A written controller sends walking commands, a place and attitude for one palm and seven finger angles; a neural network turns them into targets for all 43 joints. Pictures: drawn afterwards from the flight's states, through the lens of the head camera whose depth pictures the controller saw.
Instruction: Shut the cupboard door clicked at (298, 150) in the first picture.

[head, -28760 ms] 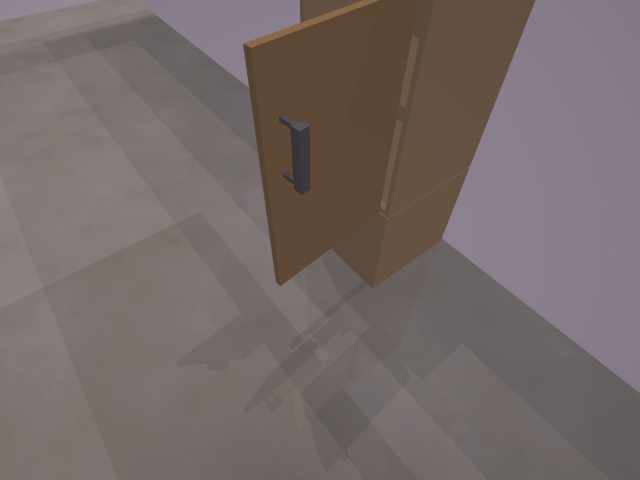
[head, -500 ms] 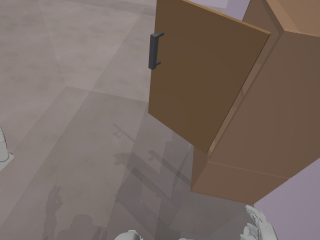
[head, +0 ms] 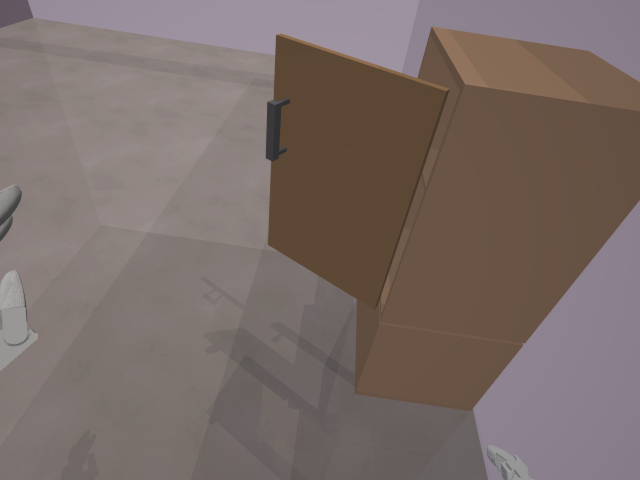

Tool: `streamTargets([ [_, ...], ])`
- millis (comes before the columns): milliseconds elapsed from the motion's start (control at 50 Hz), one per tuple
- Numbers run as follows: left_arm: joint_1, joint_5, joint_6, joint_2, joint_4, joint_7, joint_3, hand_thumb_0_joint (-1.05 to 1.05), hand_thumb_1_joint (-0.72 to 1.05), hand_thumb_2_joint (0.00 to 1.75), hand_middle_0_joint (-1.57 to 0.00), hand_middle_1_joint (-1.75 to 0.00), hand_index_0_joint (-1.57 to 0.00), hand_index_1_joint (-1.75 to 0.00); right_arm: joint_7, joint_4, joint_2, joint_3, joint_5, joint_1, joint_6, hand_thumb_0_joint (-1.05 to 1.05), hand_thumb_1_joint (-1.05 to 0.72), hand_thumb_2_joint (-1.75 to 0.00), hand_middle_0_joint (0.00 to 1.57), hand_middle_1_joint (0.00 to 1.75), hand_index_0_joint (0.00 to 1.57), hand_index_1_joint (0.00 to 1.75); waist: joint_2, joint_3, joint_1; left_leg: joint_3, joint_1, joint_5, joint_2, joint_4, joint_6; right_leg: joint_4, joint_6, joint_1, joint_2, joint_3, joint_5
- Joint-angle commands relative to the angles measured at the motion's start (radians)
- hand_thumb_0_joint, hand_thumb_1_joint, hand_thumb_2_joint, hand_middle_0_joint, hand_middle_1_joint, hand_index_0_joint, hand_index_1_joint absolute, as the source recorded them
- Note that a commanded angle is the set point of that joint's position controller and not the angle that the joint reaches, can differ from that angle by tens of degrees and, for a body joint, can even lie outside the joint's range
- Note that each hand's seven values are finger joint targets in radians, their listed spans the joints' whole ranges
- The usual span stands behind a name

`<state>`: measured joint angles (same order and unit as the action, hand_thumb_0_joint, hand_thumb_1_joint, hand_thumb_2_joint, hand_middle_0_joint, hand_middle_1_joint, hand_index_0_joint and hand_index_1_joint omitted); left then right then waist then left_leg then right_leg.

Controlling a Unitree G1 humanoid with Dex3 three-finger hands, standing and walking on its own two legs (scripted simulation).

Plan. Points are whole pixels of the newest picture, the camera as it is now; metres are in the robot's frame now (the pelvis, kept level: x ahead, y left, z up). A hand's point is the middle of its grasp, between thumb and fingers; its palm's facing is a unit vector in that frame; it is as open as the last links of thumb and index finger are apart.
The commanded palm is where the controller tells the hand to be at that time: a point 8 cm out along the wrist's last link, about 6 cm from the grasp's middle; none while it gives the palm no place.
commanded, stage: stop stepping back and stand still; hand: left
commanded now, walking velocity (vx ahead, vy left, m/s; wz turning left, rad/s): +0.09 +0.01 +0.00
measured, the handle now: (278, 129) +0.84 +0.16 +0.07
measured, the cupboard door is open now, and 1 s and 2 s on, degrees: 60 60 60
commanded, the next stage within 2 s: let the arm hang, fingers relaxed in 1.12 s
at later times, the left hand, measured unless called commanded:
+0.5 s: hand out of the picture +0.15 +0.33 +0.18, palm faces +0.54 -0.77 -0.34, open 7.4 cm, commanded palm +0.09 +0.35 +0.19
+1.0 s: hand out of the picture +0.18 +0.32 +0.16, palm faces +0.47 -0.78 -0.41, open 7.4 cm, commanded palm +0.13 +0.35 +0.19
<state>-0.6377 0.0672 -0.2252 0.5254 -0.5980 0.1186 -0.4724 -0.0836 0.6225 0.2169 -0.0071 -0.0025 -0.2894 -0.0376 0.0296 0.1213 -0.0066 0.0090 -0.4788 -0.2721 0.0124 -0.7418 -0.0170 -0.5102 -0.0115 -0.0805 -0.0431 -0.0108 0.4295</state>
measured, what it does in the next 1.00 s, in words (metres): steps on the spot: left foot, then left foot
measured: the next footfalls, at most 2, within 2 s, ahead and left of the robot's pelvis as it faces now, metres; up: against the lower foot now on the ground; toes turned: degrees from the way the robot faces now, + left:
left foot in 0.02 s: +0.10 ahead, +0.09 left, +0.00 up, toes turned +0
left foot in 0.50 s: +0.06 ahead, +0.16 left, +0.00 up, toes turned +4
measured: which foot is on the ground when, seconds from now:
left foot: up 0.00-0.00, down 0.02-0.32, up 0.34-0.48, down 0.50-1.00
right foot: down 0.00-0.54, up 0.56-0.70, down 0.72-1.00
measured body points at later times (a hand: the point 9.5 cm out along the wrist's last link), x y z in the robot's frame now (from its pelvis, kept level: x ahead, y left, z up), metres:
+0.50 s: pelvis -0.04 +0.04 +0.00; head -0.08 +0.07 +0.45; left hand +0.11 +0.37 +0.20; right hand +0.09 -0.20 -0.08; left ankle +0.01 +0.15 -0.72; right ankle -0.09 -0.08 -0.72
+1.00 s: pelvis +0.00 +0.04 +0.02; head -0.01 +0.05 +0.47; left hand +0.15 +0.36 +0.19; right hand +0.17 -0.19 -0.07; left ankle +0.02 +0.15 -0.72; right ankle -0.04 -0.05 -0.72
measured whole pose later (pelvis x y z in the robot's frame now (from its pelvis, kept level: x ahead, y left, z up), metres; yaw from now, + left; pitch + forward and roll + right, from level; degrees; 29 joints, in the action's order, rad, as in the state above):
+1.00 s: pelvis +0.00 +0.04 +0.02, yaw +2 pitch +0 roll -1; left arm -0.53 0.05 -0.14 0.38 -0.44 0.15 -0.38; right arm -0.08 0.64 0.21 -0.02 -0.01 -0.22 -0.06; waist 0.01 0.04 -0.01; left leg -0.03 -0.29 -0.24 0.02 -0.53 0.01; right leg -0.46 0.03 -0.16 -0.05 0.03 0.30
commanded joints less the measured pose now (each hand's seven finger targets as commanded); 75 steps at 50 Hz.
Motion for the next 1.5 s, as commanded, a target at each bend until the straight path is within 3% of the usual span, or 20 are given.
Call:
streamTargets([
  [0, 0.384, -0.038, 0.013, 0.066, 0.099, 0.056, 0.006, 0.00, 0.90, 0.90, -0.20, -0.30, -0.20, -0.30, -0.033, -0.122, 0.134, 0.040, -0.016, 0.145, -0.066, 0.00, -0.90, -0.90, 0.20, 0.30, 0.20, 0.30, 0.005, -0.337, 0.047, 0.067, 0.123, 0.007, 0.048, 0.168, 0.043, 0.203, 0.081, -0.399, 0.195, -0.082, -0.037],
  [60, 0.347, -0.025, -0.021, 0.054, -0.071, 0.048, 0.025, 0.00, 0.90, 0.90, -0.20, -0.30, -0.20, -0.30, -0.022, -0.142, 0.137, 0.036, -0.014, 0.154, -0.099, 0.00, -0.90, -0.90, 0.20, 0.30, 0.20, 0.30, -0.279, -0.154, 0.031, 0.361, 0.145, -0.070, 0.149, 0.525, 0.047, -0.056, 0.015, -0.205, 0.002, 0.030, -0.048],
  [100, 0.304, -0.022, -0.047, 0.077, -0.199, 0.050, -0.015, 0.00, 0.90, 0.90, -0.20, -0.30, -0.20, -0.30, -0.008, -0.141, 0.126, 0.037, -0.002, 0.155, -0.134, 0.00, -0.90, -0.90, 0.20, 0.30, 0.20, 0.30, -0.244, -0.057, 0.015, 0.430, 0.157, -0.354, 0.189, 0.641, 0.046, -0.109, 0.016, -0.137, -0.014, -0.013, -0.001],
  [180, 0.050, -0.018, -0.044, 0.106, -0.269, 0.044, -0.089, 0.00, 0.90, 0.90, -0.20, -0.30, -0.20, -0.30, 0.011, -0.150, 0.109, 0.037, 0.013, 0.141, -0.144, 0.00, -0.90, -0.90, 0.20, 0.30, 0.20, 0.30, -0.319, 0.056, 0.004, 0.227, 0.091, -0.361, 0.126, 0.634, -0.003, 0.020, 0.030, 0.045, -0.046, 0.057, -0.006],
  [240, -0.039, -0.004, -0.021, 0.131, -0.187, 0.043, -0.142, 0.00, 0.90, 0.90, -0.20, -0.30, -0.20, -0.30, 0.013, -0.149, 0.092, 0.035, 0.020, 0.126, -0.110, 0.00, -0.90, -0.90, 0.20, 0.30, 0.20, 0.30, -0.205, 0.050, 0.011, 0.109, 0.035, -0.229, 0.062, 0.480, -0.011, 0.149, 0.057, 0.095, 0.013, 0.041, -0.030],
  [320, 0.057, 0.014, 0.012, 0.108, -0.060, 0.062, -0.139, 0.00, 0.90, 0.90, -0.20, -0.30, -0.20, -0.30, 0.006, -0.118, 0.111, 0.063, 0.017, 0.101, -0.060, 0.00, -0.90, -0.90, 0.20, 0.30, 0.20, 0.30, 0.135, -0.058, 0.020, 0.021, 0.016, -0.099, -0.005, -0.137, -0.002, 0.355, 0.260, -0.231, 0.338, -0.390, 0.371],
  [340, 0.092, 0.004, 0.015, 0.083, -0.036, 0.067, -0.100, 0.00, 0.90, 0.90, -0.20, -0.30, -0.20, -0.30, 0.009, -0.113, 0.106, 0.056, 0.009, 0.099, -0.051, 0.00, -0.90, -0.90, 0.20, 0.30, 0.20, 0.30, 0.154, -0.122, 0.028, 0.034, -0.116, -0.082, 0.019, -0.221, 0.006, 0.347, 0.282, -0.183, 0.373, -0.398, 0.288],
  [380, 0.225, -0.016, 0.004, 0.063, 0.019, 0.073, -0.050, 0.00, 0.90, 0.90, -0.20, -0.30, -0.20, -0.30, 0.012, -0.104, 0.106, 0.043, 0.006, 0.115, -0.064, 0.00, -0.90, -0.90, 0.20, 0.30, 0.20, 0.30, 0.073, -0.179, 0.036, 0.050, -0.116, -0.136, 0.076, -0.139, 0.020, 0.285, 0.236, -0.191, 0.347, -0.284, 0.168],
  [440, 0.361, -0.044, 0.012, 0.042, 0.001, 0.075, 0.034, 0.00, 0.90, 0.90, -0.20, -0.30, -0.20, -0.30, -0.011, -0.096, 0.110, 0.038, 0.002, 0.148, -0.077, 0.00, -0.90, -0.90, 0.20, 0.30, 0.20, 0.30, -0.013, -0.199, 0.039, -0.064, 0.203, -0.048, 0.029, 0.136, 0.034, 0.163, 0.148, -0.343, 0.220, -0.090, 0.147],
  [480, 0.360, -0.037, 0.005, 0.041, -0.095, 0.069, 0.035, 0.00, 0.90, 0.90, -0.20, -0.30, -0.20, -0.30, -0.019, -0.124, 0.134, 0.045, -0.004, 0.155, -0.096, 0.00, -0.90, -0.90, 0.20, 0.30, 0.20, 0.30, -0.224, -0.182, 0.032, 0.136, 0.290, -0.080, 0.123, 0.331, 0.081, -0.049, 0.059, -0.380, 0.076, 0.010, 0.024],
  [500, 0.355, -0.032, -0.008, 0.060, -0.153, 0.071, 0.008, 0.00, 0.90, 0.90, -0.20, -0.30, -0.20, -0.30, -0.017, -0.143, 0.137, 0.039, -0.009, 0.161, -0.106, 0.00, -0.90, -0.90, 0.20, 0.30, 0.20, 0.30, -0.265, -0.149, 0.026, 0.311, 0.277, -0.057, 0.210, 0.421, 0.119, -0.144, 0.016, -0.343, 0.016, 0.049, -0.050],
  [540, 0.308, -0.026, -0.027, 0.089, -0.184, 0.053, -0.042, 0.00, 0.90, 0.90, -0.20, -0.30, -0.20, -0.30, -0.008, -0.125, 0.094, 0.028, 0.011, 0.166, -0.125, 0.00, -0.90, -0.90, 0.20, 0.30, 0.20, 0.30, -0.269, -0.133, 0.030, 0.470, 0.171, -0.306, 0.271, 0.608, 0.122, -0.278, 0.008, -0.286, 0.015, -0.006, 0.051],
  [720, 0.046, -0.014, -0.012, 0.079, -0.056, 0.047, -0.121, 0.00, 0.90, 0.90, -0.20, -0.30, -0.20, -0.30, 0.021, -0.139, 0.097, 0.034, 0.006, 0.133, -0.122, 0.00, -0.90, -0.90, 0.20, 0.30, 0.20, 0.30, -0.165, 0.003, 0.008, 0.042, 0.097, -0.022, 0.122, 0.379, 0.034, 0.119, 0.019, 0.014, 0.051, -0.028, -0.258],
  [800, 0.079, -0.002, 0.011, 0.045, -0.019, 0.050, -0.058, 0.00, 0.90, 0.90, -0.20, -0.30, -0.20, -0.30, 0.015, -0.132, 0.092, 0.034, -0.007, 0.122, -0.087, 0.00, -0.90, -0.90, 0.20, 0.30, 0.20, 0.30, 0.006, 0.003, 0.023, 0.016, 0.201, 0.095, 0.071, 0.228, 0.023, 0.183, 0.056, -0.120, 0.144, -0.159, -0.344],
  [980, 0.198, -0.025, 0.001, 0.073, -0.095, 0.061, -0.038, 0.00, 0.90, 0.90, -0.20, -0.30, -0.20, -0.30, -0.012, -0.151, 0.097, 0.029, -0.014, 0.169, -0.077, 0.00, -0.90, -0.90, 0.20, 0.30, 0.20, 0.30, -0.109, -0.004, 0.008, 0.029, 0.250, 0.284, 0.078, 0.289, 0.040, 0.115, 0.017, -0.080, 0.096, -0.065, -0.453],
  [1180, 0.107, -0.014, -0.001, 0.060, -0.038, 0.056, -0.050, 0.00, 0.90, 0.90, -0.20, -0.30, -0.20, -0.30, -0.002, -0.166, 0.102, 0.037, -0.019, 0.162, -0.050, 0.00, -0.90, -0.90, 0.20, 0.30, 0.20, 0.30, -0.077, 0.013, 0.010, 0.011, 0.240, 0.301, 0.067, 0.263, 0.033, 0.126, 0.019, -0.055, 0.113, -0.075, -0.528],
  [1200, 0.182, -0.083, 0.142, -0.096, 0.683, -0.084, 0.388, 0.00, 0.90, 0.90, -0.20, -0.30, -0.20, -0.30, 0.087, 0.011, 0.277, 0.070, -0.021, 0.245, -0.114, 0.00, -0.90, -0.90, 0.20, 0.30, 0.20, 0.30, -0.103, -0.077, 0.036, 0.029, 0.197, 0.489, 0.095, 0.126, 0.037, -0.010, 0.047, -0.170, 0.185, 0.008, -0.654],
  [1220, 0.194, -0.084, 0.216, -0.124, 0.708, -0.105, 0.367, 0.00, 0.90, 0.90, -0.20, -0.30, -0.20, -0.30, 0.087, 0.034, 0.244, 0.090, -0.007, 0.165, -0.080, 0.00, -0.90, -0.90, 0.20, 0.30, 0.20, 0.30, -0.087, 0.013, 0.029, 0.025, 0.265, 0.495, 0.103, 0.156, 0.030, 0.022, 0.054, -0.170, 0.167, -0.051, -0.610],
  [1320, 0.346, -0.091, 0.212, -0.103, 0.978, -0.117, 0.404, 0.00, 0.90, 0.90, -0.20, -0.30, -0.20, -0.30, 0.083, 0.070, 0.228, 0.052, 0.016, 0.141, -0.014, 0.00, -0.90, -0.90, 0.20, 0.30, 0.20, 0.30, 0.144, -0.038, 0.017, 0.088, 0.201, 0.357, 0.095, 0.195, 0.065, 0.019, 0.072, -0.157, 0.160, -0.050, -0.422],
  [1480, 0.343, -0.079, 0.230, -0.171, 1.436, -0.097, 0.448, 0.00, 0.90, 0.90, -0.20, -0.30, -0.20, -0.30, 0.073, 0.257, 0.135, 0.010, 0.026, 0.117, 0.036, 0.00, -0.90, -0.90, 0.20, 0.30, 0.20, 0.30, -0.128, -0.080, 0.005, 0.108, 0.230, 0.163, 0.075, 0.365, 0.057, 0.131, 0.052, -0.079, 0.135, -0.068, -0.187],
])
